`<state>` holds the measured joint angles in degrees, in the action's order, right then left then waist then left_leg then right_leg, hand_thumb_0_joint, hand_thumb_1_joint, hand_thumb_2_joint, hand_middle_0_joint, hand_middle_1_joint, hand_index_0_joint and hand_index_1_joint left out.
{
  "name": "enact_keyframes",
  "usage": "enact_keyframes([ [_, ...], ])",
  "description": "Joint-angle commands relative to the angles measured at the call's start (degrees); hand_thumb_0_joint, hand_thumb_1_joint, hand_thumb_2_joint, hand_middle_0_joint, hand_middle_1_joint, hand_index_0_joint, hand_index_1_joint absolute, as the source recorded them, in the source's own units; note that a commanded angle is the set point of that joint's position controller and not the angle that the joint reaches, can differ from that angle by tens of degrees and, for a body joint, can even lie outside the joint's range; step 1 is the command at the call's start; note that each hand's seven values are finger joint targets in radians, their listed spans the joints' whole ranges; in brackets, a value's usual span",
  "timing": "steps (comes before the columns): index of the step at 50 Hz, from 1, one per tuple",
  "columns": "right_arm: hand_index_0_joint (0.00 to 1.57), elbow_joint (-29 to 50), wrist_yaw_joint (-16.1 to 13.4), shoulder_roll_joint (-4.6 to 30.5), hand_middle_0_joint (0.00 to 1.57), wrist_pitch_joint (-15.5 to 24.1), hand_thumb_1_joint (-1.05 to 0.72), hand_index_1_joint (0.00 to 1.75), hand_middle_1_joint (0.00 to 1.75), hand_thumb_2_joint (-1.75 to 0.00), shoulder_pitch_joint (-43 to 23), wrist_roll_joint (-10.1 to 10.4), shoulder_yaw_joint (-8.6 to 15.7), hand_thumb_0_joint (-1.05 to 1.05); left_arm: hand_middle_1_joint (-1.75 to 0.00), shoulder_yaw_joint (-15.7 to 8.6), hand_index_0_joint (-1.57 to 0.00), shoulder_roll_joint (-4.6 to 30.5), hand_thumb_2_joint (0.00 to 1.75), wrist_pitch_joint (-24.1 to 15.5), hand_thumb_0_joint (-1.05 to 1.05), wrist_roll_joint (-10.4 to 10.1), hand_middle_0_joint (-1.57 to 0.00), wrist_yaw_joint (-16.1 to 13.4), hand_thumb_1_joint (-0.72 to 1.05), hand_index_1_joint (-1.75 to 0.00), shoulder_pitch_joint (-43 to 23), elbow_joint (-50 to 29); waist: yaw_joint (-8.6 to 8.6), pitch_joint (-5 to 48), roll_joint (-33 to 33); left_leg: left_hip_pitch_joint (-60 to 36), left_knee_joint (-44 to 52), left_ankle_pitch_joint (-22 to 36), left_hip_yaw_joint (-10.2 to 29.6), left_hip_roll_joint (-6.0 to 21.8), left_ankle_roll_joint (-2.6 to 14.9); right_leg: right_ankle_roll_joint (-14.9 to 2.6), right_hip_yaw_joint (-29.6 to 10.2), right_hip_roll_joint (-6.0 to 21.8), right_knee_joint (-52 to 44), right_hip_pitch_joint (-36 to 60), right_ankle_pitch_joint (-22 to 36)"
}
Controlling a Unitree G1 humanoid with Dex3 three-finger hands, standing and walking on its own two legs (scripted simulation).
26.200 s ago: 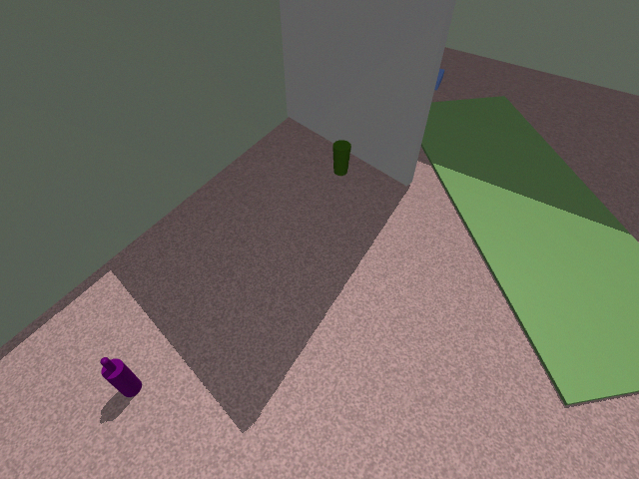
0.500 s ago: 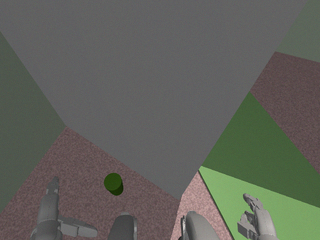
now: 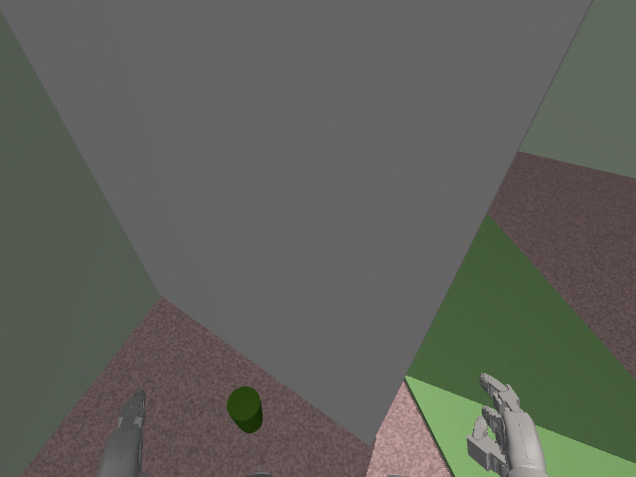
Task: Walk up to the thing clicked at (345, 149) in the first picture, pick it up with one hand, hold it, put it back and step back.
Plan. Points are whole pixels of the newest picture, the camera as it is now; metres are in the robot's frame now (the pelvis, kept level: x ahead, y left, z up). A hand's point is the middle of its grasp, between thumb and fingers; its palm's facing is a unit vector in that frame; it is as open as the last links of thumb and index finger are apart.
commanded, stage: home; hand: left
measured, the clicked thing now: (247, 412) +0.39 +0.20 -0.64
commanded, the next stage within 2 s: stand in 1.42 s
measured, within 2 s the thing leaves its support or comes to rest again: neither
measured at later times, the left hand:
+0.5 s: hand (185, 466) +0.16 +0.17 -0.05, palm faces +0.11 -0.95 -0.28, open 17.5 cm
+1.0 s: hand (182, 467) +0.16 +0.18 -0.05, palm faces +0.11 -0.95 -0.28, open 17.5 cm
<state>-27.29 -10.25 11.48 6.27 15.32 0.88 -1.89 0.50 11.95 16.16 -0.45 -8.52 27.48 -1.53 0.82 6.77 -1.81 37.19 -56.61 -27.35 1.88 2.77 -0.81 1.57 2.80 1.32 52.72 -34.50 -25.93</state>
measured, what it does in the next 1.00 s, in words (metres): stands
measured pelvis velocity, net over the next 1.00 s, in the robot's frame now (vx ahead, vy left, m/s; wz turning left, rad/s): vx -0.01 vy -0.01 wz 0.00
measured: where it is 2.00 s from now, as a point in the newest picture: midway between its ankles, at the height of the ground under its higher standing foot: outside the picture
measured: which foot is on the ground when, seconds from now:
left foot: down 0.00-1.00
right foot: down 0.00-1.00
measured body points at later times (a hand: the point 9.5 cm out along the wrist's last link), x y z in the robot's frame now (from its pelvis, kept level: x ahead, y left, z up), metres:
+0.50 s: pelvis -0.01 -0.01 +0.00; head +0.01 -0.01 +0.45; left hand +0.15 +0.22 -0.03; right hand +0.15 -0.25 -0.07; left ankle +0.01 +0.12 -0.68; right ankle +0.01 -0.14 -0.68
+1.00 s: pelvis -0.01 -0.01 +0.00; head +0.01 +0.00 +0.45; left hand +0.15 +0.22 -0.03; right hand +0.15 -0.24 -0.07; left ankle +0.01 +0.12 -0.68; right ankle +0.01 -0.14 -0.68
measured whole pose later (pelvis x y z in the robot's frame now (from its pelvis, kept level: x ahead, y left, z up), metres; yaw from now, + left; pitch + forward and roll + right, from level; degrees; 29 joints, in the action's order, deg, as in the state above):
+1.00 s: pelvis -0.01 -0.01 +0.00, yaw +0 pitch +7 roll -2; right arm -30.2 -10.3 11.4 8.2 16.0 0.6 -1.7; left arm 0.4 11.5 14.8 -0.3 -7.6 26.2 1.1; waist 0.9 5.8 -1.8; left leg 35.4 -54.5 -25.8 1.7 2.9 -1.3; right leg 1.0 2.6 1.1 51.5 -33.2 -24.8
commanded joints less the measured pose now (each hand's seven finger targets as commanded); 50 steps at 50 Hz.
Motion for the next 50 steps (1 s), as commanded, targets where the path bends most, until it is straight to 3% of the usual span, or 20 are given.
enact_keyframes([
  [1,0.20,8.18,-0.68,6.97,0.20,3.45,-0.90,0.30,0.30,-0.90,-3.15,-0.43,3.11,0.00,-0.05,-2.97,-0.05,5.55,0.04,-3.34,0.00,0.58,-0.05,-0.79,-0.57,-0.05,-3.61,-11.00,0.98,4.18,-2.21,-5.22,11.64,9.88,-0.55,-1.78,0.41,-1.86,1.88,-2.49,-8.16,2.99,8.30],
  [4,0.20,8.05,-0.65,6.99,0.20,3.54,-0.90,0.30,0.30,-0.90,-3.25,-0.45,3.12,0.00,-0.05,-2.56,-0.04,4.86,0.03,-3.43,0.00,0.60,-0.05,-0.65,-0.59,-0.05,-1.91,-9.88,0.40,4.63,-1.75,-5.42,11.78,10.60,-0.69,-1.78,0.38,-1.93,1.94,-2.53,-8.23,3.90,8.82],
  [6,0.20,7.92,-0.66,7.16,0.20,3.45,-0.90,0.30,0.30,-0.90,-3.11,-0.52,3.24,0.00,-0.05,-2.28,-0.05,4.71,0.04,-3.46,0.00,0.58,-0.05,-0.47,-0.58,-0.05,-2.14,-8.84,1.05,4.43,0.12,-5.27,10.98,11.76,-1.10,-1.97,0.61,-1.75,1.76,-2.52,-8.77,3.63,9.97],
  [7,0.20,7.96,-0.62,6.92,0.20,3.62,-0.90,0.30,0.30,-0.90,-3.11,-0.49,3.16,0.00,-0.05,-3.16,-0.04,5.48,0.03,-3.46,0.00,0.49,-0.05,-0.52,-0.59,-0.05,-1.86,-9.90,0.48,5.09,-0.81,-5.26,10.68,12.86,-1.21,-2.10,0.58,-1.80,1.66,-2.32,-8.76,4.56,11.02],
  [16,0.20,7.42,-0.68,6.73,0.20,3.84,-0.90,0.30,0.30,-0.90,-2.95,-0.61,3.23,0.00,-0.05,-3.24,-0.05,4.96,0.04,-3.97,0.00,0.62,-0.05,-0.30,-0.58,-0.05,-2.11,-8.23,0.64,5.36,1.02,-6.06,10.23,13.38,-2.05,-2.19,0.80,-1.43,0.94,-2.08,-9.55,4.97,12.11],
  [22,0.20,7.31,-0.64,6.76,0.20,4.18,-0.90,0.30,0.30,-0.90,-3.93,-0.58,3.10,0.00,-0.05,-3.46,-0.05,5.31,0.05,-4.22,0.00,0.52,-0.05,0.01,-0.56,-0.05,-3.31,-8.10,0.54,1.79,1.03,-4.23,11.11,6.88,-2.61,-2.56,1.13,-1.26,0.37,-1.59,-11.56,3.33,6.27],
  [23,0.20,7.19,-0.70,6.69,0.20,4.27,-0.90,0.30,0.30,-0.90,-3.37,-0.68,3.24,0.00,-0.05,-3.29,-0.05,5.03,0.05,-4.20,0.00,0.62,-0.05,0.08,-0.57,-0.05,-2.67,-8.42,0.72,4.45,0.75,-5.66,10.87,8.87,-2.45,-2.41,1.08,-1.31,0.47,-1.77,-10.89,4.17,8.07],
  [27,0.20,6.82,-0.85,6.96,0.20,4.40,-0.90,0.30,0.30,-0.90,-3.13,-0.65,3.40,0.00,-0.05,-3.54,-0.05,5.41,0.04,-4.04,0.00,0.65,-0.05,0.05,-0.57,-0.05,-2.65,-7.82,0.75,4.31,0.58,-5.88,11.00,10.34,-2.23,-2.25,0.99,-1.42,0.78,-1.96,-10.23,4.26,9.46],
  [35,0.20,6.90,-0.77,7.05,0.20,4.87,-0.90,0.30,0.30,-0.90,-3.97,-0.55,3.18,0.00,-0.05,-3.23,-0.05,5.39,0.05,-4.51,0.00,0.41,-0.05,0.15,-0.57,-0.05,-4.40,-9.32,0.21,2.41,-0.88,-4.65,13.07,4.88,-1.63,-2.13,0.91,-1.76,1.19,-2.14,-10.59,3.35,4.07],
  [41,0.20,6.40,-0.89,6.96,0.20,4.97,-0.90,0.30,0.30,-0.90,-3.40,-0.67,3.32,0.00,-0.05,-2.98,-0.05,5.03,0.04,-4.53,0.00,0.57,-0.05,0.19,-0.57,-0.05,-2.74,-8.02,0.54,4.60,0.08,-6.04,11.38,10.51,-1.88,-2.16,0.82,-1.66,1.09,-2.08,-10.02,4.38,9.19],
  [50,0.20,6.42,-0.89,6.97,0.20,5.10,-0.90,0.30,0.30,-0.90,-3.58,-0.67,3.25,0.00,-0.05,-3.24,-0.05,5.07,0.04,-4.50,0.00,0.63,-0.05,-0.06,-0.58,-0.05,-3.17,-7.42,0.18,3.67,-0.87,-5.97,12.60,9.07,-1.39,-1.83,0.65,-1.83,1.47,-2.34,-9.55,3.43,7.57],
])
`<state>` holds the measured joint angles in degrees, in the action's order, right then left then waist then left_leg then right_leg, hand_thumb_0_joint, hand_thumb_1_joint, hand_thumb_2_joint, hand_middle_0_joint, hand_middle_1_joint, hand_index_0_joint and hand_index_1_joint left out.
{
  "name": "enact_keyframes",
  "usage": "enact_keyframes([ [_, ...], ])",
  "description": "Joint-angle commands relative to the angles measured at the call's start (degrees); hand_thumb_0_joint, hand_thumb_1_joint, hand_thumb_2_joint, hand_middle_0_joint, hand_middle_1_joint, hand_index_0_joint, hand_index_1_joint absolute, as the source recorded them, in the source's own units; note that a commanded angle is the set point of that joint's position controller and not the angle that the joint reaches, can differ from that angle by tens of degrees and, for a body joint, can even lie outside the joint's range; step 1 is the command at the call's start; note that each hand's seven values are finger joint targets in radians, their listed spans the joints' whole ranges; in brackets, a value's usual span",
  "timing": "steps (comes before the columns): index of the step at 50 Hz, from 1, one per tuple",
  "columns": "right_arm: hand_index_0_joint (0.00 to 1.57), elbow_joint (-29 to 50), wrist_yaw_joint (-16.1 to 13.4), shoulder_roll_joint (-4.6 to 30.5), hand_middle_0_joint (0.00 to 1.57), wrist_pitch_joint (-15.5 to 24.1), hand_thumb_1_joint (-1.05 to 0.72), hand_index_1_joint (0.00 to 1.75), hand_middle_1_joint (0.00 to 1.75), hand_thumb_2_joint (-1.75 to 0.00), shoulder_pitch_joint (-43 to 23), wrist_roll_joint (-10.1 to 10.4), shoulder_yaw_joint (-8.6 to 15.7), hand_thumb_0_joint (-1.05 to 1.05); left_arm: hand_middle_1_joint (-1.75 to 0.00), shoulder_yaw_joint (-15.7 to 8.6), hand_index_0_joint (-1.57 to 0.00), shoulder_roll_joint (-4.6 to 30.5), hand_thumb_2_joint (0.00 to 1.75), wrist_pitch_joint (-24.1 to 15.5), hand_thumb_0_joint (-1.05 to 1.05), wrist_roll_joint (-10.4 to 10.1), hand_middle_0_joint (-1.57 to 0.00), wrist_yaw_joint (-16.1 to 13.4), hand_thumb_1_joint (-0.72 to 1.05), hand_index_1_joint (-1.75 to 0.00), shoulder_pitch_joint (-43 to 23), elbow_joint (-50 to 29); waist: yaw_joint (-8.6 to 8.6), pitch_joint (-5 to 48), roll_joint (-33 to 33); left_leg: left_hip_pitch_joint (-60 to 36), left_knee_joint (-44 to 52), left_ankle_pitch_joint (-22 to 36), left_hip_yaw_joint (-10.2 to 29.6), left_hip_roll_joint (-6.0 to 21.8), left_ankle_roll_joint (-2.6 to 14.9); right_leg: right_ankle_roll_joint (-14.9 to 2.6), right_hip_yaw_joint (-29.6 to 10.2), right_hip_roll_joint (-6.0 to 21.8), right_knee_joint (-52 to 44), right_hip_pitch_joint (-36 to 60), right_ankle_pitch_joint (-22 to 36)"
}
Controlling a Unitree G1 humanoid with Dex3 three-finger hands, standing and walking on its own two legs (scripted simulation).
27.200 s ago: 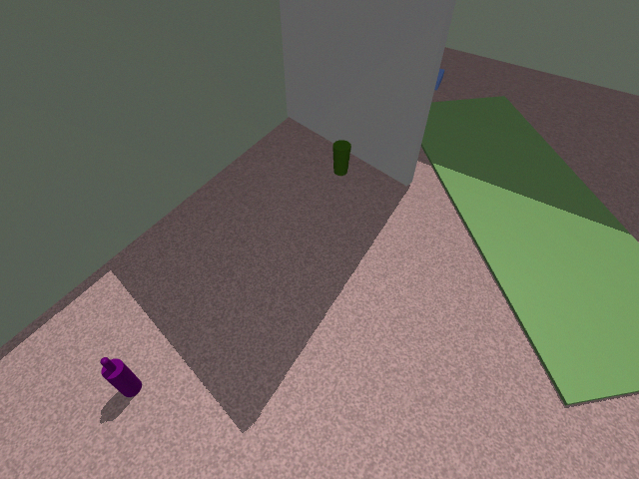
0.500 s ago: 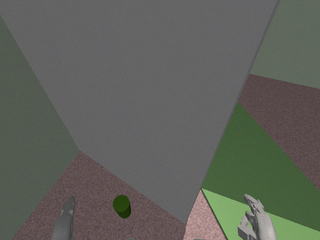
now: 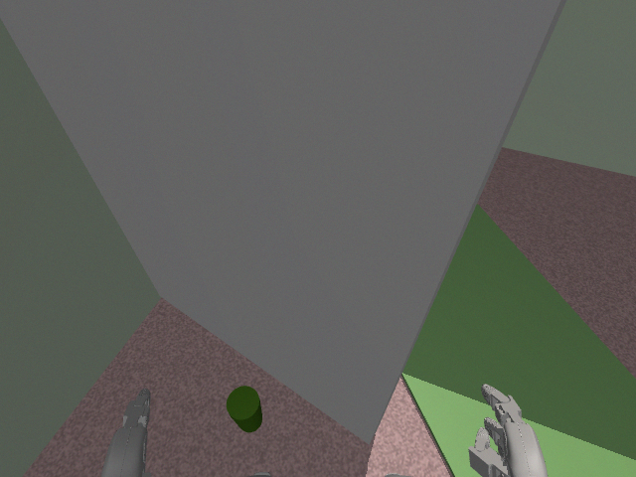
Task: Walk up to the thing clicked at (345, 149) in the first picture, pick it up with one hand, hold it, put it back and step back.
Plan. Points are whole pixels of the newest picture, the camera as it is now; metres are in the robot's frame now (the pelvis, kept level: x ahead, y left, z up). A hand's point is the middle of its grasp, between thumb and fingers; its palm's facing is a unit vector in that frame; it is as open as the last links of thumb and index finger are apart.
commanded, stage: home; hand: left
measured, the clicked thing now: (247, 411) +0.40 +0.20 -0.64
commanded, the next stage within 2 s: stand in 0.42 s
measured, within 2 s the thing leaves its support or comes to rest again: neither
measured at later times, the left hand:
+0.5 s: hand (179, 457) +0.17 +0.18 -0.06, palm faces +0.11 -0.95 -0.28, open 17.5 cm
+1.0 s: hand out of the picture +0.15 +0.22 -0.10, palm faces -0.02 -0.94 -0.33, open 8.8 cm
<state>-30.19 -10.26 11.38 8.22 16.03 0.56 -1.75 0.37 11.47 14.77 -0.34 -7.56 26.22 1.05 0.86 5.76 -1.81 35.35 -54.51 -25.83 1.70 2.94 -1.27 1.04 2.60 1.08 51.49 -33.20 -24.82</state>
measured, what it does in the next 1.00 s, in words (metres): stands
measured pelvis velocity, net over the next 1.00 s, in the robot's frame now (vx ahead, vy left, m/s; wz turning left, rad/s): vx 0.00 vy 0.00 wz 0.01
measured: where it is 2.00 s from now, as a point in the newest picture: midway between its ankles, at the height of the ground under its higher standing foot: outside the picture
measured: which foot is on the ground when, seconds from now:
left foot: down 0.00-1.00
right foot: down 0.00-1.00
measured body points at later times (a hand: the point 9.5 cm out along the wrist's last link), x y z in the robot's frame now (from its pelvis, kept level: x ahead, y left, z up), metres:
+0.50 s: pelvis +0.01 +0.00 +0.00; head +0.02 +0.00 +0.45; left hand +0.16 +0.23 -0.04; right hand +0.17 -0.24 -0.07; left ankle +0.02 +0.13 -0.69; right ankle +0.01 -0.13 -0.69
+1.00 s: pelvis +0.00 +0.00 +0.01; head +0.02 +0.01 +0.46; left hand +0.15 +0.27 -0.07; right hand +0.14 -0.26 -0.09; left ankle +0.02 +0.13 -0.69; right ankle +0.01 -0.13 -0.69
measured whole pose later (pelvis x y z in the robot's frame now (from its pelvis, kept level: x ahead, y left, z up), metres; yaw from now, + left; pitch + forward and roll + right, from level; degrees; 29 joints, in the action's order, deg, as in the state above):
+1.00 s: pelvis +0.00 +0.00 +0.01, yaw +0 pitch +2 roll +0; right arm -43.7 -1.9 15.6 2.0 10.8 -3.6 0.2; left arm 0.0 17.0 2.9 3.2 -1.3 14.8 29.6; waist -0.9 0.3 0.7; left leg 26.8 -48.8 -23.7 0.4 1.1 -0.5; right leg 1.1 1.5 2.9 48.5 -25.9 -24.1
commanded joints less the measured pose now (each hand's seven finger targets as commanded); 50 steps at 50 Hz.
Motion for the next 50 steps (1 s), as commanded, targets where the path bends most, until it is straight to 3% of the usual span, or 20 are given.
enact_keyframes([
  [1,0.20,9.13,-0.89,7.01,0.20,3.13,-0.90,0.30,0.30,-0.90,-4.11,-0.42,3.11,0.00,-0.05,-3.01,-0.05,5.62,0.04,-3.18,0.00,0.58,-0.05,-0.88,-0.58,-0.05,-1.85,-10.17,0.26,4.87,-0.10,-3.83,9.89,8.19,-1.30,-2.16,1.21,-1.25,1.58,-1.91,-8.61,2.72,6.97],
  [5,0.20,9.08,-0.96,6.85,0.20,3.25,-0.90,0.30,0.30,-0.90,-4.01,-0.48,3.08,0.00,-0.05,-3.09,-0.05,5.48,0.04,-2.94,0.00,0.55,-0.05,-0.79,-0.58,-0.05,-1.54,-10.49,0.38,5.41,0.52,-4.45,9.25,10.09,-1.71,-2.27,1.34,-1.01,1.29,-1.77,-8.52,3.36,9.18],
  [8,0.20,9.04,-0.87,6.91,0.20,3.04,-0.90,0.30,0.30,-0.90,-4.36,-0.38,2.98,0.00,-0.05,-2.92,-0.05,5.30,0.04,-3.04,0.00,0.43,-0.05,-0.68,-0.58,-0.05,-1.76,-10.03,0.15,3.16,0.67,-3.37,9.78,7.46,-1.74,-2.30,1.37,-1.10,1.28,-1.65,-9.36,2.44,6.48],
  [9,0.20,9.27,-0.91,6.83,0.20,3.12,-0.90,0.30,0.30,-0.90,-4.12,-0.44,3.10,0.00,-0.05,-3.15,-0.05,5.36,0.03,-3.09,0.00,0.51,-0.05,-0.74,-0.59,-0.05,-1.60,-10.82,0.20,5.67,0.94,-4.16,9.61,8.63,-1.54,-2.22,1.39,-1.10,1.33,-1.77,-8.88,3.51,7.59],
  [10,0.20,8.97,-0.77,6.67,0.20,3.15,-0.90,0.30,0.30,-0.90,-4.32,-0.41,2.85,0.00,-0.05,-3.00,-0.05,5.40,0.04,-3.05,0.00,0.40,-0.05,-0.71,-0.58,-0.05,-2.31,-10.69,0.01,3.90,0.21,-3.69,9.80,7.84,-1.77,-2.35,1.37,-1.08,1.30,-1.66,-9.18,2.86,6.97],
  [12,0.20,9.29,-0.98,6.90,0.20,3.19,-0.90,0.30,0.30,-0.90,-4.19,-0.43,3.09,0.00,-0.06,-3.26,-0.05,5.73,0.05,-3.02,0.00,0.49,-0.05,-0.79,-0.55,-0.06,-2.16,-11.21,0.20,5.42,0.43,-4.53,9.29,9.62,-1.90,-2.33,1.34,-1.00,1.21,-1.64,-9.15,3.51,8.73],
  [16,0.20,9.12,-0.83,7.15,0.20,3.14,-0.90,0.30,0.30,-0.90,-4.12,-0.46,3.25,0.00,-0.05,-2.96,-0.05,5.39,0.04,-3.09,0.00,0.51,-0.05,-0.81,-0.57,-0.05,-2.43,-10.93,0.15,4.89,-1.41,-4.28,10.56,7.33,-1.14,-2.02,1.08,-1.33,1.83,-2.12,-8.32,2.15,6.37],
  [23,0.20,9.02,-0.94,6.76,0.20,3.17,-0.90,0.30,0.30,-0.90,-3.62,-0.53,3.18,0.00,-0.06,-3.36,-0.05,5.65,0.06,-3.14,0.00,0.55,-0.05,-0.77,-0.55,-0.06,-1.87,-11.16,0.26,6.85,0.91,-5.06,8.10,12.74,-2.09,-2.38,1.40,-0.83,0.98,-1.52,-8.68,4.39,12.18],
  [26,0.20,8.94,-0.79,6.77,0.20,3.09,-0.90,0.30,0.30,-0.90,-4.11,-0.42,3.07,0.00,-0.06,-3.33,-0.05,5.70,0.07,-3.01,0.00,0.44,-0.05,-0.93,-0.53,-0.06,-2.20,-11.20,0.17,5.07,-0.22,-4.47,9.19,10.30,-1.76,-2.26,1.28,-1.08,1.28,-1.65,-8.68,3.40,9.46],
  [28,0.20,8.96,-0.95,7.02,0.20,3.01,-0.90,0.30,0.30,-0.90,-3.99,-0.45,3.31,0.00,-0.22,-2.95,-0.20,5.31,0.23,-3.02,0.00,0.54,-0.20,-0.76,-0.37,-0.22,-1.42,-10.19,0.41,5.63,1.08,-4.68,9.01,10.73,-1.81,-2.26,1.38,-0.99,1.31,-1.68,-8.75,3.45,9.79],
  [29,0.20,9.04,-0.92,6.99,0.20,3.04,-0.90,0.30,0.30,-0.90,-4.00,-0.40,3.17,0.00,-0.30,-3.01,-0.20,5.54,0.31,-2.92,0.00,0.45,-0.20,-0.79,-0.29,-0.30,-1.67,-10.65,0.20,4.39,0.04,-4.28,9.48,9.82,-1.78,-2.27,1.31,-1.09,1.41,-1.71,-8.72,2.85,8.90],
  [31,0.20,8.89,-0.89,7.12,0.20,3.09,-0.90,0.30,0.30,-0.90,-3.64,-0.49,3.36,0.00,-0.30,-3.00,-0.20,5.45,0.47,-2.92,0.00,0.50,-0.20,-0.82,-0.13,-0.30,-1.78,-11.32,0.27,6.61,-1.08,-5.41,9.53,11.81,-1.32,-2.05,1.09,-1.29,1.73,-1.91,-7.68,3.61,10.41],
  [33,0.20,9.01,-0.79,6.98,0.20,2.88,-0.90,0.30,0.30,-0.90,-4.22,-0.41,3.18,0.00,-0.30,-2.79,-0.20,5.43,0.63,-2.88,0.00,0.47,-0.20,-0.81,0.03,-0.30,-1.93,-10.50,0.11,4.19,-0.71,-4.08,9.84,10.26,-1.37,-2.12,1.12,-1.29,1.79,-1.84,-8.18,2.84,8.96],
  [36,0.20,9.12,-0.76,6.81,0.20,2.88,-0.90,0.30,0.30,-0.90,-4.06,-0.40,3.06,0.00,-0.30,-2.68,-0.20,5.09,0.87,-2.91,0.00,0.43,-0.20,-0.82,0.27,-0.30,-1.85,-10.45,0.11,4.78,-0.51,-4.77,9.31,11.14,-1.77,-2.21,1.19,-1.16,1.40,-1.70,-8.39,3.18,9.98],
  [41,0.20,9.03,-0.88,7.01,0.20,3.04,-0.90,0.30,0.30,-0.90,-3.90,-0.50,3.29,0.00,-0.30,-3.26,-0.20,5.72,0.90,-3.00,0.00,0.51,-0.20,-0.88,0.67,-0.30,-2.25,-11.29,0.05,6.09,-1.21,-5.42,9.72,11.17,-1.34,-2.06,1.06,-1.27,1.77,-1.90,-7.96,3.35,9.76],
  [42,0.20,-2.84,2.54,15.54,0.20,-1.13,-0.90,0.30,0.30,-0.90,-7.10,-6.82,5.54,0.00,-0.30,-5.60,-0.20,13.91,0.90,-9.30,0.00,5.67,-0.20,1.90,0.75,-0.30,-10.64,8.81,-1.95,-3.29,3.36,-7.36,12.08,18.99,2.21,0.25,3.30,-4.37,-3.57,2.74,-9.16,8.75,12.78],
  [43,0.20,-5.02,4.57,15.50,0.20,-2.91,-0.90,0.30,0.30,-0.90,-5.52,-7.18,6.23,0.00,-0.30,-5.98,-0.20,14.45,0.90,-11.85,0.00,6.32,-0.20,3.32,0.83,-0.30,-8.40,14.54,-1.85,1.19,5.97,-9.02,10.22,17.81,0.47,0.16,4.50,-5.81,-4.91,4.01,-10.11,11.24,14.10],
  [46,0.20,-6.60,7.26,14.00,0.20,-4.32,-0.90,0.30,0.30,-0.90,-5.75,-4.77,6.17,0.00,-0.30,-4.86,-0.20,15.04,0.90,-15.13,0.00,4.53,-0.20,5.36,0.90,-0.30,-10.86,20.78,-1.15,1.05,3.18,-11.99,13.00,12.81,1.52,-0.80,5.02,-6.29,-7.45,5.00,-11.84,10.69,10.78],
  [48,0.20,-7.98,8.60,14.27,0.20,-4.46,-0.90,0.30,0.30,-0.90,-6.83,-3.79,6.39,0.00,-0.30,-4.53,-0.20,14.98,0.90,-15.74,0.00,3.41,-0.20,5.96,0.90,-0.30,-12.49,25.25,-1.82,-0.38,2.74,-12.87,14.84,10.43,1.56,-1.14,4.62,-5.19,-6.91,4.94,-14.78,10.54,7.94],
  [50,0.20,-10.35,9.17,13.99,0.20,-4.84,-0.90,0.30,0.30,-0.90,-6.42,-3.46,6.42,0.00,-0.30,-4.45,-0.20,16.07,0.90,-16.50,0.00,3.28,-0.20,5.98,0.90,-0.30,-13.72,29.80,-1.07,0.11,4.56,-15.36,15.50,13.86,1.34,-0.97,4.26,-4.83,-7.29,5.71,-16.35,12.41,12.67],
])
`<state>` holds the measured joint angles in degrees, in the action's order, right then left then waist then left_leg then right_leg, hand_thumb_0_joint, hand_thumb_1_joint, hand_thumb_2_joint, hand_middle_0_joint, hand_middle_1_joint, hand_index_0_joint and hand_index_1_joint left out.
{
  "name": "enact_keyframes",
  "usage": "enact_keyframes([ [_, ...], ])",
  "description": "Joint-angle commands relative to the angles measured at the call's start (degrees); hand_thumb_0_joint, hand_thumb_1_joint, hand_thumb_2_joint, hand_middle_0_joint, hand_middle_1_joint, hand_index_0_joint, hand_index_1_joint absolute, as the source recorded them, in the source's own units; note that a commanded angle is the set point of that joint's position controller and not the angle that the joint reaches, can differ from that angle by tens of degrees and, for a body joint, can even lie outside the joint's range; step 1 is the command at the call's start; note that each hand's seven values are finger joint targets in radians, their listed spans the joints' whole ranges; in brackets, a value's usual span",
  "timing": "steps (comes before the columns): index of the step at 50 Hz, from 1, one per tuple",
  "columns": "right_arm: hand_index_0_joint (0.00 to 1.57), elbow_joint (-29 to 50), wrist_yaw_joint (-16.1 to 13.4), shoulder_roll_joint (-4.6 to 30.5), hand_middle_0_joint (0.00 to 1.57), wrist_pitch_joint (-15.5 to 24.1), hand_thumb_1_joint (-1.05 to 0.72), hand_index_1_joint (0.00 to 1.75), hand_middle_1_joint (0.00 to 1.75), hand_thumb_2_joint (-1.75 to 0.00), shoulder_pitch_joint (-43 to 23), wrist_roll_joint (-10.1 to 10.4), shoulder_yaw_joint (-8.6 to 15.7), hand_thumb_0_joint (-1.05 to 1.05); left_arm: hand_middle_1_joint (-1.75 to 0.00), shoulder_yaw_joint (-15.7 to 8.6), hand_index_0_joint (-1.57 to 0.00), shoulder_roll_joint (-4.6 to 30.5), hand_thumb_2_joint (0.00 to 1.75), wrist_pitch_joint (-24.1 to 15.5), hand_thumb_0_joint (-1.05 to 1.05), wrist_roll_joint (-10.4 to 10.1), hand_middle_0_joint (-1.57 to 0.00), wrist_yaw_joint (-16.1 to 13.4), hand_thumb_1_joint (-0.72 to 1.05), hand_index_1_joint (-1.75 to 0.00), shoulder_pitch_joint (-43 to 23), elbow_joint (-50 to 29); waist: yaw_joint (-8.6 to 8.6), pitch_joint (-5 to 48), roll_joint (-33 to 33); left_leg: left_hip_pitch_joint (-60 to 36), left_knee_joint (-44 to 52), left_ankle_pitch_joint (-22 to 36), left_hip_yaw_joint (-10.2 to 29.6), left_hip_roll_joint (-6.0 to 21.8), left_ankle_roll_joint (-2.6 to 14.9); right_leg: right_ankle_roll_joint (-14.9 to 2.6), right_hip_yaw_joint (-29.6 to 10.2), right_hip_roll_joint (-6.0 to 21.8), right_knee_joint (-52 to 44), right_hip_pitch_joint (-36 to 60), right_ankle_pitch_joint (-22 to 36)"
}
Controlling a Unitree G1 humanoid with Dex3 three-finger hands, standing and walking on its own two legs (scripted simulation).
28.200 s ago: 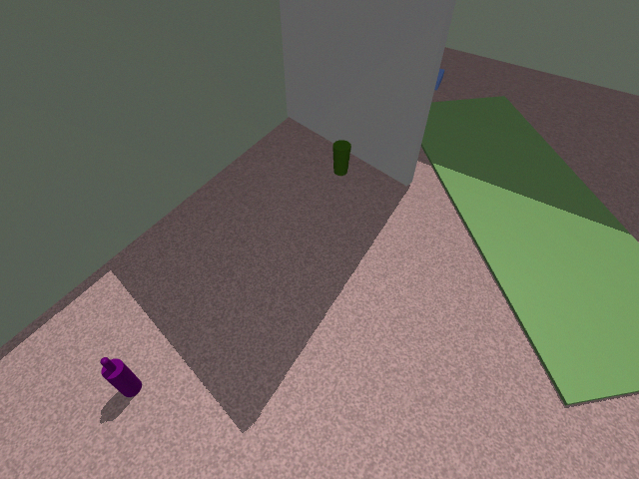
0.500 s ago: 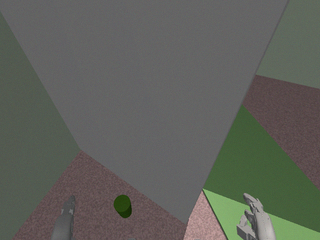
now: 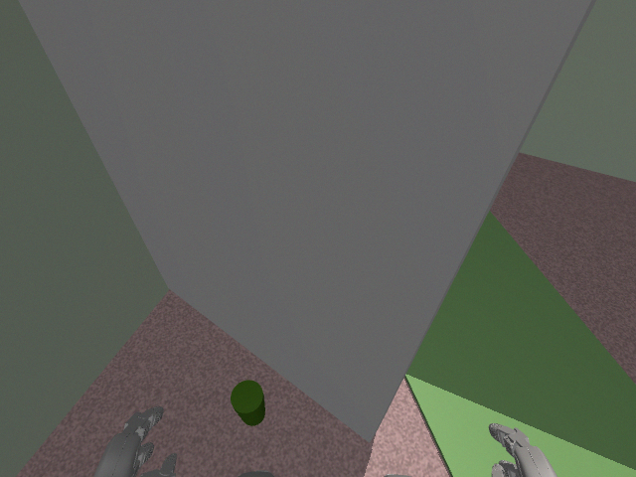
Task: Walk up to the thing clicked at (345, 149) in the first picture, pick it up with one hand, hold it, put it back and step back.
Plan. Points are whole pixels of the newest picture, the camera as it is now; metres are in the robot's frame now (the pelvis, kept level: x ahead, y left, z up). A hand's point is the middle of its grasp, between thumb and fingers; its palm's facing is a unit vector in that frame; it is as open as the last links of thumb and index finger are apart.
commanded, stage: stand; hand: left
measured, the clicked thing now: (250, 405) +0.40 +0.20 -0.66
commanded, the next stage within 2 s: none
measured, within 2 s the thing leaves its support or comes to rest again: neither
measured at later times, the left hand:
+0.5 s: hand out of the picture +0.04 +0.27 -0.12, palm faces +0.00 -0.94 -0.33, open 7.4 cm
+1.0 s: hand out of the picture +0.04 +0.25 -0.11, palm faces -0.01 -0.94 -0.35, open 7.4 cm
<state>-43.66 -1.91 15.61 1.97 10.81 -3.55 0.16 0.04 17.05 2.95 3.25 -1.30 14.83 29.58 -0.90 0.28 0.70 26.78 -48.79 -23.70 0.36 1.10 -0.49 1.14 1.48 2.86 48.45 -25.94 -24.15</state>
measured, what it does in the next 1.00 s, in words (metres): stands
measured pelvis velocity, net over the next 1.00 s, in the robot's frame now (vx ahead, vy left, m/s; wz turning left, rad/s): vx -0.01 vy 0.00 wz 0.00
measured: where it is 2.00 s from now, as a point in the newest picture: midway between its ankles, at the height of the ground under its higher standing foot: outside the picture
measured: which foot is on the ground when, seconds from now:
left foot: down 0.00-1.00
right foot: down 0.00-1.00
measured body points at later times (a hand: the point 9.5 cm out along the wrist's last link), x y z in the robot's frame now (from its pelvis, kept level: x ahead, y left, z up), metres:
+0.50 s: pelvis -0.01 +0.02 +0.04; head -0.02 +0.02 +0.49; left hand +0.04 +0.31 -0.10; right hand +0.06 -0.26 -0.10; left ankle +0.02 +0.13 -0.70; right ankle +0.01 -0.14 -0.70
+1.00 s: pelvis -0.01 +0.00 +0.04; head -0.01 -0.01 +0.49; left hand +0.04 +0.29 -0.09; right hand +0.05 -0.30 -0.10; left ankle +0.02 +0.13 -0.70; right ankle +0.01 -0.14 -0.70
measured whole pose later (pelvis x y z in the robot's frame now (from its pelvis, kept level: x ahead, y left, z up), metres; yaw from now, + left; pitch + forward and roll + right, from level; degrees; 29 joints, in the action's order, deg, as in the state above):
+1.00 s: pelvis -0.01 +0.00 +0.04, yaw +0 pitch -4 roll +0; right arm -65.2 0.2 19.1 -0.3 8.5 -0.9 0.9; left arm -0.4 18.6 -0.4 1.3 -0.2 9.0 65.7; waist -0.4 -3.3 -1.0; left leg 8.3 -21.5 -9.5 0.1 1.1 -1.0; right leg 1.4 2.0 2.4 21.8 -7.8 -10.3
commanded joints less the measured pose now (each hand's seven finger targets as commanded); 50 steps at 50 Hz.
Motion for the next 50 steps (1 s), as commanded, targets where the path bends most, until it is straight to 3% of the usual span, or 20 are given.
enact_keyframes([
  [1,0.20,1.96,0.88,10.07,0.20,1.06,-0.90,0.30,0.30,-0.90,-1.77,0.46,4.58,0.00,-0.30,-4.07,-0.20,10.61,0.90,-4.81,0.00,-0.40,-0.20,-0.38,0.90,-0.30,-3.18,3.21,0.50,3.67,0.98,-6.62,11.20,10.16,2.73,0.67,3.48,-4.50,-6.21,3.94,-14.92,4.56,10.51],
  [4,0.20,-1.03,1.00,10.72,0.20,0.62,-0.90,0.30,0.30,-0.90,-1.85,0.49,4.59,0.00,-0.30,-3.91,-0.20,10.60,0.90,-5.23,0.00,-0.86,-0.20,-0.60,0.90,-0.30,-4.21,8.33,0.33,3.57,-1.94,-8.57,14.45,13.97,4.11,1.81,3.61,-3.58,-4.32,3.24,-14.89,8.31,14.72],
  [12,0.20,-8.36,0.70,12.44,0.20,-0.23,-0.90,0.30,0.30,-0.90,-2.21,1.38,3.97,0.00,-0.30,-3.10,-0.20,11.52,0.90,-4.82,0.00,-1.55,-0.20,-0.83,0.90,-0.30,-4.38,19.98,0.04,1.24,-1.98,-13.35,22.79,17.75,5.73,3.40,2.55,-2.57,-3.54,3.59,-21.86,14.80,16.82],
  [17,0.20,-11.96,0.59,13.65,0.20,-0.51,-0.90,0.30,0.30,-0.90,-2.48,1.65,3.63,0.00,-0.30,-2.66,-0.20,11.94,0.90,-4.22,0.00,-1.77,-0.20,-0.61,0.90,-0.30,-5.29,25.12,0.18,-1.42,-3.39,-13.73,29.62,12.22,6.91,4.48,2.22,-1.88,-2.98,3.35,-25.00,17.15,12.98],
  [20,0.20,-13.23,0.62,14.77,0.20,-0.64,-0.90,0.30,0.30,-0.90,-3.88,1.76,3.74,0.00,-0.30,-2.36,-0.20,12.00,0.90,-3.96,0.00,-1.69,-0.20,-0.35,0.90,-0.30,-5.12,27.43,-0.17,-3.92,-5.13,-12.02,33.96,4.31,8.49,5.02,2.02,-1.47,-2.29,2.87,-25.92,17.20,10.94],
  [23,0.20,-14.31,0.73,14.39,0.20,-0.87,-0.90,0.30,0.30,-0.90,-3.74,1.82,3.66,0.00,-0.30,-2.33,-0.20,12.34,0.90,-4.03,0.00,-1.58,-0.20,-0.27,0.90,-0.30,-5.37,29.39,-0.04,-4.64,-3.53,-11.93,35.19,2.12,8.30,4.92,1.82,-1.27,-2.44,3.04,-26.92,17.35,9.92],
  [27,0.20,-15.49,1.00,13.63,0.20,-0.68,-0.90,0.30,0.30,-0.90,-4.04,2.11,3.57,0.00,-0.30,-2.02,-0.20,12.17,0.90,-4.59,0.00,-1.42,-0.20,-0.14,0.90,-0.30,-5.40,31.02,0.15,-3.05,-0.97,-15.48,33.15,8.12,6.70,4.36,1.79,-1.44,-3.56,4.16,-29.31,16.99,10.57],
  [28,0.20,-15.98,0.98,13.70,0.20,-0.73,-0.90,0.30,0.30,-0.90,-3.00,2.14,3.48,0.00,-0.30,-2.04,-0.20,12.39,0.90,-4.53,0.00,-1.57,-0.20,-0.14,0.90,-0.30,-6.16,31.17,0.80,-3.31,-1.53,-14.98,33.66,6.99,6.71,4.52,1.69,-1.33,-3.68,4.13,-29.51,17.15,10.26],
  [39,0.20,-17.46,1.27,13.84,0.20,-1.03,-0.90,0.30,0.30,-0.90,-4.90,2.26,3.11,0.00,-0.30,-2.21,-0.20,13.61,0.90,-4.64,0.00,-1.78,-0.20,-0.25,0.90,-0.30,-7.37,32.78,0.65,-3.18,-0.32,-18.10,32.43,10.31,5.39,4.36,1.56,-1.51,-4.91,4.95,-32.27,15.32,8.64],
  [41,0.20,-17.86,1.36,13.75,0.20,-1.22,-0.90,0.30,0.30,-0.90,-4.46,2.36,2.95,0.00,-0.30,-2.23,-0.20,13.93,0.90,-4.51,0.00,-1.77,-0.20,-0.16,0.90,-0.30,-7.34,33.04,0.72,-4.51,0.05,-16.46,32.92,8.02,5.28,4.03,1.32,-1.36,-4.79,4.60,-32.70,14.88,5.77],
  [44,0.20,-17.87,1.31,13.88,0.20,-1.18,-0.90,0.30,0.30,-0.90,-5.03,2.32,2.94,0.00,-0.30,-2.45,-0.20,14.19,0.90,-4.56,0.00,-1.91,-0.20,-0.12,0.90,-0.30,-7.70,33.08,0.57,-3.21,-0.46,-17.01,32.77,9.51,5.22,4.45,1.48,-1.66,-5.03,4.84,-32.38,15.85,7.92],
  [47,0.20,-18.19,1.42,13.81,0.20,-1.15,-0.90,0.30,0.30,-0.90,-4.64,2.51,2.76,0.00,-0.30,-2.35,-0.20,13.85,0.90,-4.67,0.00,-1.93,-0.20,-0.05,0.90,-0.30,-8.22,33.20,0.70,-3.51,0.44,-17.03,32.24,10.62,4.83,4.46,1.58,-1.60,-5.58,5.05,-33.10,15.71,6.31],
  [50,0.20,-18.36,1.35,14.15,0.20,-1.07,-0.90,0.30,0.30,-0.90,-4.63,2.49,2.74,0.00,-0.30,-2.58,-0.20,14.24,0.90,-4.67,0.00,-2.14,-0.20,0.04,0.90,-0.30,-8.79,33.11,0.87,-2.51,-0.87,-17.51,32.30,12.01,4.72,4.64,1.40,-1.73,-5.51,5.00,-32.91,16.68,9.42],
])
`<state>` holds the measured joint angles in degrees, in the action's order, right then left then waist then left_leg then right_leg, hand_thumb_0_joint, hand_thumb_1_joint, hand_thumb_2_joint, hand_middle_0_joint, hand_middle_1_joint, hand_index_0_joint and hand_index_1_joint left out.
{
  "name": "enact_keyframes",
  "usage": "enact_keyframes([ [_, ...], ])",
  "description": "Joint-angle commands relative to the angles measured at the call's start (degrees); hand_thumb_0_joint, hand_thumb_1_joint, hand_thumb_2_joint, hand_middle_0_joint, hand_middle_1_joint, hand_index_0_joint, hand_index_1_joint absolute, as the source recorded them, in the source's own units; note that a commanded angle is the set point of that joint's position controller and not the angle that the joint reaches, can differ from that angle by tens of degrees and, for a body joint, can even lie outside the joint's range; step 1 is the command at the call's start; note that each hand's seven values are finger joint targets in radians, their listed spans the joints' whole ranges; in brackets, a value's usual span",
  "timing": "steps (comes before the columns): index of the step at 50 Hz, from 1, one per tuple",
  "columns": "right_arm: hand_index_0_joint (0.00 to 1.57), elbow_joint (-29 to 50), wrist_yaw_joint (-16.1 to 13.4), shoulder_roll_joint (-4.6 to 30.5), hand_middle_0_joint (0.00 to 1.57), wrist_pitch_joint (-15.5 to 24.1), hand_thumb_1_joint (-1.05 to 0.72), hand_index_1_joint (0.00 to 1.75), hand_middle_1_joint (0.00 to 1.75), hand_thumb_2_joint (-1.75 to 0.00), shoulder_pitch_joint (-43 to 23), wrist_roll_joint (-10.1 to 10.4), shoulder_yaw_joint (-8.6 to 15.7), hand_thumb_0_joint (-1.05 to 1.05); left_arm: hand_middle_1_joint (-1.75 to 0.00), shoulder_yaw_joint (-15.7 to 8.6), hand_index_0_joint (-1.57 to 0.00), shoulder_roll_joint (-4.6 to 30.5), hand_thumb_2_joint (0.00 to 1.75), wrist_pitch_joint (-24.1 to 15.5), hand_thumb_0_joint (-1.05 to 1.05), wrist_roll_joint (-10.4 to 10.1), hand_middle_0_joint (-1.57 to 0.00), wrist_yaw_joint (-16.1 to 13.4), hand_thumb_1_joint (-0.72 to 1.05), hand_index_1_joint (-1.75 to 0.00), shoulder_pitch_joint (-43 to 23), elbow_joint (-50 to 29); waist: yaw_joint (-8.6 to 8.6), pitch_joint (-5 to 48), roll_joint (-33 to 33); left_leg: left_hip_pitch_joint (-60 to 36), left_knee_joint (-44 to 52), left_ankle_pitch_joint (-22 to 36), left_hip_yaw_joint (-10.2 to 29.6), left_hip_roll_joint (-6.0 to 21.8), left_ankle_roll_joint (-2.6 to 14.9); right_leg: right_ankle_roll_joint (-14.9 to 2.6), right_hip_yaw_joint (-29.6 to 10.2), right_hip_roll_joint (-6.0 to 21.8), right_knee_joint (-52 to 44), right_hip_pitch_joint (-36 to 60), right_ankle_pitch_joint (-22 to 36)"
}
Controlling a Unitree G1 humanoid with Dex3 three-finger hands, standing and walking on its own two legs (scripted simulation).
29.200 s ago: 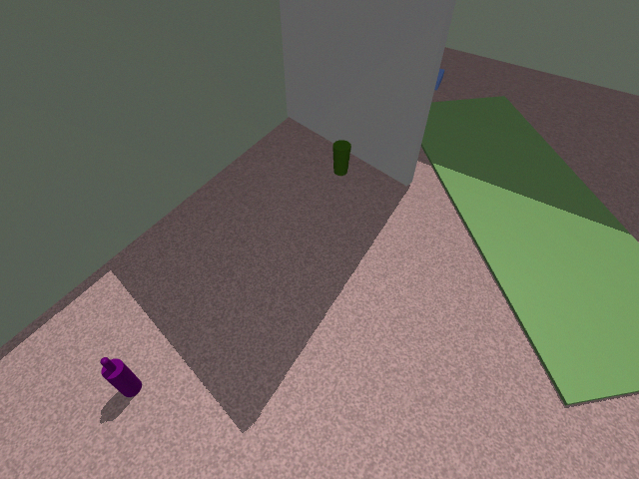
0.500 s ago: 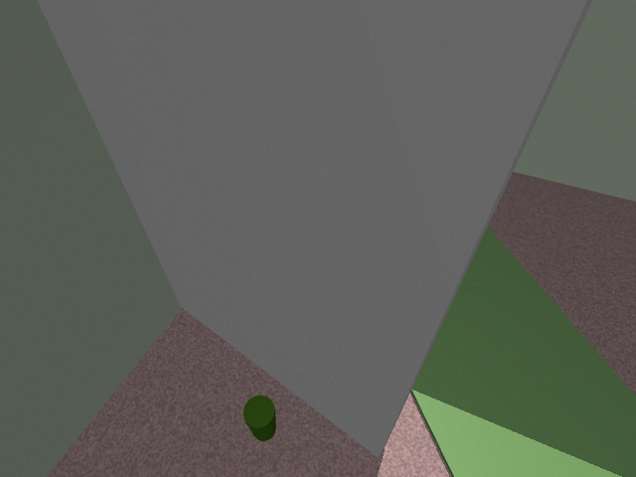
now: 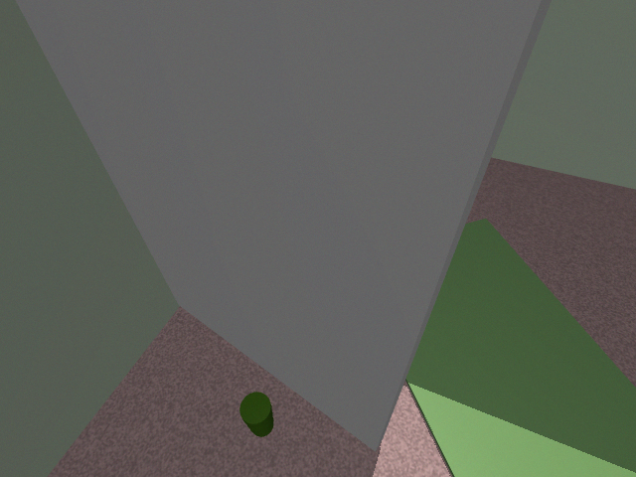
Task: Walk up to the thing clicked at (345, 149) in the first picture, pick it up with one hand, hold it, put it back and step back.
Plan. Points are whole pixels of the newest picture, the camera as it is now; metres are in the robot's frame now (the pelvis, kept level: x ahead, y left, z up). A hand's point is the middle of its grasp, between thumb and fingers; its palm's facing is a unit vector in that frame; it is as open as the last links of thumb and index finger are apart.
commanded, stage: stand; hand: left
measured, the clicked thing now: (259, 416) +0.41 +0.20 -0.70
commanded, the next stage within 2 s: step back in 1.04 s
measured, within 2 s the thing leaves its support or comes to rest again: neither
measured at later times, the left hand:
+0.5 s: hand out of the picture +0.10 +0.24 -0.15, palm faces -0.02 -0.94 -0.34, open 7.4 cm
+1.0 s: hand out of the picture +0.11 +0.24 -0.15, palm faces -0.02 -0.94 -0.34, open 7.4 cm
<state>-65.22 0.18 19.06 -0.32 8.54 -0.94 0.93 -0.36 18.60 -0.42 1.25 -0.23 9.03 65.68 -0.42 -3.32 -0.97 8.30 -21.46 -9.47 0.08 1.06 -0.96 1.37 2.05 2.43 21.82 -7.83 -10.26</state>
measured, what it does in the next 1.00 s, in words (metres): stands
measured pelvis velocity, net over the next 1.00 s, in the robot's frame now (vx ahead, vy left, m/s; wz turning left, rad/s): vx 0.03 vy -0.01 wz -0.02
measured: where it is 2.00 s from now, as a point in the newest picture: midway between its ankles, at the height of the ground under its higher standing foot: outside the picture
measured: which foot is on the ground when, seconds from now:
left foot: down 0.00-1.00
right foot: down 0.00-1.00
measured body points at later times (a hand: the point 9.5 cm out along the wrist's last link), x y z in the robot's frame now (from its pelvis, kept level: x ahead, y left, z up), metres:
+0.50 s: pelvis +0.02 +0.00 +0.00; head +0.03 -0.01 +0.45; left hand +0.10 +0.29 -0.13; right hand +0.09 -0.30 -0.14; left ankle +0.03 +0.13 -0.74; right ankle +0.02 -0.13 -0.74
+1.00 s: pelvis +0.03 -0.01 +0.00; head +0.04 -0.01 +0.45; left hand +0.11 +0.29 -0.13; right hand +0.10 -0.31 -0.13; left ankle +0.03 +0.13 -0.74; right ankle +0.02 -0.13 -0.74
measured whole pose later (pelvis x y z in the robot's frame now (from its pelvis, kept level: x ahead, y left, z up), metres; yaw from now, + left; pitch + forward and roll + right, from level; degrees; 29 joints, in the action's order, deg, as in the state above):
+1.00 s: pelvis +0.03 -0.01 +0.00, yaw -1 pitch -2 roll +0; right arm -65.8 -0.1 19.5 0.3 5.8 -0.7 0.4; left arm -0.8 19.0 -0.3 0.6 0.2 6.1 65.2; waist -0.1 -2.9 -0.6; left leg 4.9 -17.8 -10.4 -0.9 2.2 -1.9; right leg 0.7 1.2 1.3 18.8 -5.3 -11.0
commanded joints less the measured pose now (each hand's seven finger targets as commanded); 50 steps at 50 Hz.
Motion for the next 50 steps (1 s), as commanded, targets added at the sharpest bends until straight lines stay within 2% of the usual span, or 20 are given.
enact_keyframes([
  [1,0.20,3.17,-0.71,10.95,0.20,1.36,-0.90,0.30,0.30,-0.90,-2.57,-0.17,1.86,0.00,-0.30,-2.11,-0.20,12.34,0.90,-1.46,0.00,-0.13,-0.20,-0.99,0.90,-0.30,-2.98,-2.95,0.10,1.71,0.51,0.69,4.90,-0.83,5.04,4.91,1.90,-1.87,-6.02,5.55,-6.01,-0.48,-2.57],
  [4,0.20,2.98,-0.85,10.85,0.20,1.36,-0.90,0.30,0.30,-0.90,-2.53,-0.14,1.69,0.00,-0.30,-2.28,-0.20,12.46,0.90,-1.40,0.00,-0.22,-0.20,-0.95,0.90,-0.30,-3.44,-2.68,0.25,1.78,1.05,0.55,5.04,-0.20,4.94,5.03,1.90,-1.79,-5.65,5.32,-5.81,-0.11,-0.99],
  [6,0.20,3.00,-0.90,10.94,0.20,1.49,-0.90,0.30,0.30,-0.90,-2.55,0.02,1.70,0.00,-0.30,-2.28,-0.20,12.05,0.90,-1.47,0.00,-0.31,-0.20,-0.94,0.90,-0.30,-3.72,-2.78,0.28,2.96,1.29,-0.82,5.05,3.20,4.80,5.43,1.82,-1.87,-5.59,5.44,-5.46,0.74,2.32],
  [7,0.20,2.68,-0.92,10.98,0.20,1.54,-0.90,0.30,0.30,-0.90,-2.26,-0.12,1.54,0.00,-0.30,-2.33,-0.20,12.31,0.90,-1.42,0.00,-0.45,-0.20,-0.85,0.90,-0.30,-3.92,-2.75,0.30,1.97,1.12,0.12,5.37,1.47,4.74,5.25,1.63,-1.76,-5.61,5.25,-5.67,0.46,0.87],
  [8,0.20,2.78,-0.91,11.32,0.20,1.60,-0.90,0.30,0.30,-0.90,-3.01,-0.12,1.60,0.00,-0.30,-2.22,-0.20,11.90,0.90,-1.42,0.00,-0.33,-0.20,-0.80,0.90,-0.30,-3.73,-2.73,0.00,2.88,0.29,-0.96,4.97,3.04,4.63,5.50,1.80,-1.87,-5.59,5.44,-5.61,1.03,2.60],
  [12,0.20,2.43,-1.05,11.71,0.20,1.50,-0.90,0.30,0.30,-0.90,-2.62,-0.09,1.61,0.00,-0.30,-2.29,-0.20,11.89,0.90,-1.21,0.00,-0.36,-0.20,-0.73,0.90,-0.30,-4.26,-2.67,0.23,2.38,0.46,-0.61,5.71,1.95,4.56,5.58,1.49,-1.75,-5.52,5.26,-6.02,0.99,1.72],
  [18,0.20,2.39,-1.15,11.58,0.20,1.79,-0.90,0.30,0.30,-0.90,-3.29,0.04,1.66,0.00,-0.30,-2.34,-0.20,12.17,0.90,-1.39,0.00,-0.49,-0.20,-0.79,0.90,-0.30,-4.81,-2.84,0.37,4.79,1.28,-3.29,5.10,8.79,4.19,6.24,1.35,-1.75,-5.00,5.48,-5.09,2.76,9.01],
  [21,0.20,2.16,-1.15,11.80,0.20,1.64,-0.90,0.30,0.30,-0.90,-3.41,-0.10,1.61,0.00,-0.30,-2.39,-0.20,12.04,0.90,-1.15,0.00,-0.57,-0.20,-0.76,0.90,-0.30,-5.53,-2.98,0.39,3.23,0.53,-2.19,5.86,5.70,3.90,6.06,1.08,-1.70,-5.18,5.24,-5.68,1.87,5.82],
  [23,0.20,2.37,-1.15,11.87,0.20,1.68,-0.90,0.30,0.30,-0.90,-3.89,-0.10,1.75,0.00,-0.30,-2.30,-0.20,11.90,0.90,-1.20,0.00,-0.45,-0.20,-0.78,0.90,-0.30,-5.21,-3.13,0.25,4.92,0.60,-3.36,5.18,8.46,3.73,6.31,1.26,-1.76,-4.98,5.48,-5.41,2.63,8.96],
  [33,0.20,2.54,-1.00,11.81,0.20,1.71,-0.90,0.30,0.30,-0.90,-4.48,-0.08,1.64,0.00,-0.30,-2.44,-0.20,12.20,0.90,-1.24,0.00,-0.45,-0.20,-0.67,0.90,-0.30,-5.63,-3.11,0.45,3.75,0.89,-3.33,6.09,6.53,3.75,6.35,0.99,-1.69,-5.07,5.27,-5.97,1.75,6.87],
  [37,0.20,2.70,-1.02,12.11,0.20,1.78,-0.90,0.30,0.30,-0.90,-4.61,-0.03,1.76,0.00,-0.30,-2.50,-0.20,12.52,0.90,-1.41,0.00,-0.51,-0.20,-0.73,0.90,-0.30,-5.97,-3.59,0.60,5.93,0.44,-4.37,5.32,10.52,3.28,6.64,1.01,-1.89,-5.22,5.67,-5.19,3.38,11.89],
  [39,0.20,2.70,-1.06,12.26,0.20,1.75,-0.90,0.30,0.30,-0.90,-4.93,-0.03,1.80,0.00,-0.30,-2.40,-0.20,12.31,0.90,-1.39,0.00,-0.48,-0.20,-0.74,0.90,-0.30,-5.58,-3.51,0.46,5.94,0.25,-4.63,5.07,10.81,3.15,6.65,1.23,-1.81,-5.11,5.60,-5.12,3.40,12.38],
  [49,0.20,2.65,-1.00,12.08,0.20,1.69,-0.90,0.30,0.30,-0.90,-4.72,0.05,1.66,0.00,-0.30,-2.30,-0.20,12.49,0.90,-1.29,0.00,-0.61,-0.20,-0.66,0.90,-0.30,-5.39,-3.71,0.57,4.83,0.92,-4.57,5.65,9.88,3.03,6.78,1.01,-2.02,-5.09,5.36,-5.20,2.75,11.12],
  [50,0.20,2.59,-1.03,12.14,0.20,1.69,-0.90,0.30,0.30,-0.90,-4.54,0.02,1.56,0.00,-0.30,-2.40,-0.20,12.60,0.90,-1.27,0.00,-0.61,-0.20,-0.62,0.90,-0.30,-5.48,-3.72,0.55,4.58,0.84,-4.10,5.80,8.42,2.89,6.73,1.00,-1.99,-5.37,5.47,-5.35,2.90,10.22],
])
